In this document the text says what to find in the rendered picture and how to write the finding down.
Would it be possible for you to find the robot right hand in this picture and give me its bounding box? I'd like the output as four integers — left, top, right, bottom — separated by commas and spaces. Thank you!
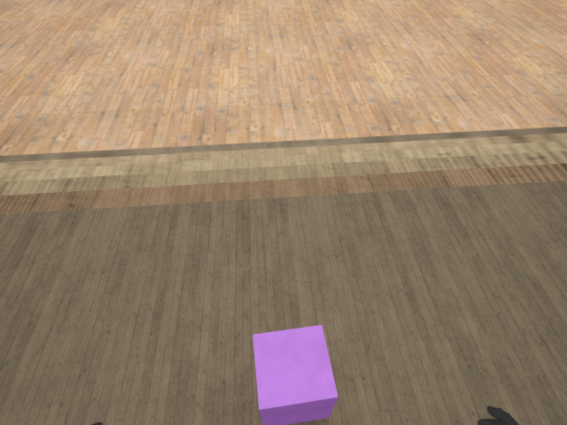
478, 406, 519, 425

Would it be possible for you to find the carton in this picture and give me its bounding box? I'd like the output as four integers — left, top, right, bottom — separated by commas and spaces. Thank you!
252, 325, 338, 425

